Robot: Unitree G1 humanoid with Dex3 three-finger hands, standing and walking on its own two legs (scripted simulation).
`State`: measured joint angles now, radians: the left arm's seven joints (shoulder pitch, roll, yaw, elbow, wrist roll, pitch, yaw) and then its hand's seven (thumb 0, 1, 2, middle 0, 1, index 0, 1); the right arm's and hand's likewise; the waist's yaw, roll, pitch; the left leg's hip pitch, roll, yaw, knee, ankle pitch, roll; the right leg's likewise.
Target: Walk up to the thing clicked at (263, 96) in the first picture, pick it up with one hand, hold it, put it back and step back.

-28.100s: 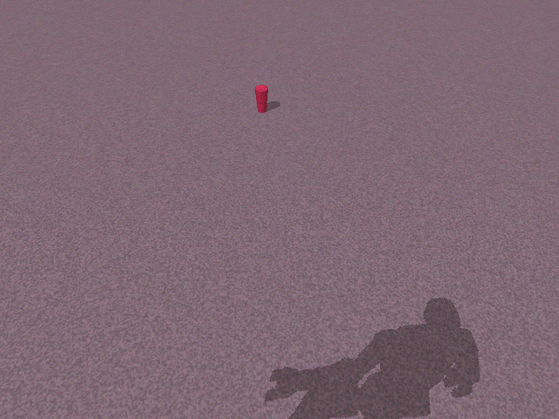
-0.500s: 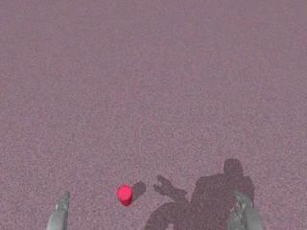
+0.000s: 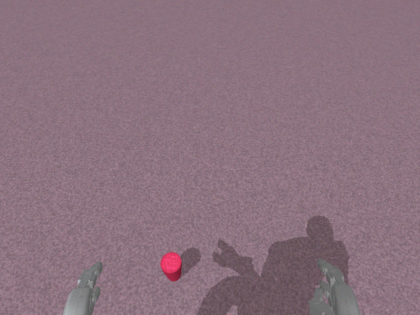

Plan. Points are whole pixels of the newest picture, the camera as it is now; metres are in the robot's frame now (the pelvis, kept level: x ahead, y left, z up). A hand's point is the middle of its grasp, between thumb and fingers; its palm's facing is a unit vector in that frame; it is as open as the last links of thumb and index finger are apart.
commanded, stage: stand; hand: left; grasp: from the side
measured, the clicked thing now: (172, 268) +0.42 +0.15 -0.65
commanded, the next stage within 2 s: none
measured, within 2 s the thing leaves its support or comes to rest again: neither
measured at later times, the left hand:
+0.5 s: hand out of the picture +0.08 +0.26 -0.12, palm faces +0.01 -0.94 -0.35, open 7.5 cm
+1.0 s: hand out of the picture +0.00 +0.26 -0.11, palm faces +0.00 -0.94 -0.34, open 7.4 cm
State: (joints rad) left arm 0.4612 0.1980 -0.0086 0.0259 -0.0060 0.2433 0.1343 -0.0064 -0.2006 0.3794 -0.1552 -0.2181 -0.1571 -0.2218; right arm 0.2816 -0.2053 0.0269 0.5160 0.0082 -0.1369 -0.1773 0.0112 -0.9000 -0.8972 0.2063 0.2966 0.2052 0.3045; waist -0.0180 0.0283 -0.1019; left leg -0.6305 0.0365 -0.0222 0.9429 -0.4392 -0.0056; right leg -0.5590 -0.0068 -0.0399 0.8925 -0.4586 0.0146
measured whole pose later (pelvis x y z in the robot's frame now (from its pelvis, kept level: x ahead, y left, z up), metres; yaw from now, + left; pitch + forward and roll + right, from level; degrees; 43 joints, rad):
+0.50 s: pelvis +0.00 +0.01 +0.03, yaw +1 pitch -2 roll -1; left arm 0.24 0.33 0.03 0.86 0.04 0.01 0.03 0.01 0.88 0.89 -0.20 -0.30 -0.20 -0.30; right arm 0.20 -0.32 -0.04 0.94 -0.05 -0.01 -0.01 0.01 -0.90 -0.90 0.20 0.30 0.20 0.30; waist 0.01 -0.01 0.03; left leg -0.32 -0.01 0.00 0.66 -0.31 0.02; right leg -0.26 -0.05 -0.02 0.64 -0.35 0.04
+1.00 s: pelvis -0.02 +0.02 +0.05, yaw +1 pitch -4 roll +0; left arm 0.20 0.32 0.00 1.13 0.03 -0.01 0.02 0.01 0.91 0.89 -0.20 -0.30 -0.20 -0.30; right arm 0.15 -0.31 -0.03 1.13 -0.02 0.01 0.00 0.00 -0.90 -0.90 0.21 0.30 0.20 0.30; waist 0.01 0.01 0.05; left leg -0.18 -0.02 0.00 0.40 -0.15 0.02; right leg -0.12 -0.06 -0.03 0.39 -0.19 0.04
